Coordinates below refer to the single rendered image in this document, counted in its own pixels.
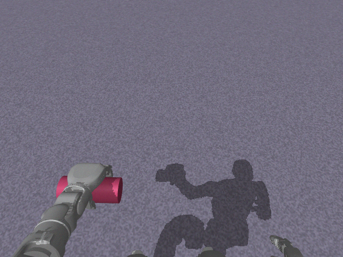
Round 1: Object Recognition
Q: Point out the can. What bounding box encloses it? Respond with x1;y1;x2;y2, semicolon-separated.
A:
56;176;123;203

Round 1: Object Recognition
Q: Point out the left robot arm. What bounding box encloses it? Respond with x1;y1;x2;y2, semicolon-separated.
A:
12;183;91;257

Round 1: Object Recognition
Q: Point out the right robot hand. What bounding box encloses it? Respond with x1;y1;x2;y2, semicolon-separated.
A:
270;235;303;257

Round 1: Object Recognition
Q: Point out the left robot hand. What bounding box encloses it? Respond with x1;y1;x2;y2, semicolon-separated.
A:
67;163;113;209

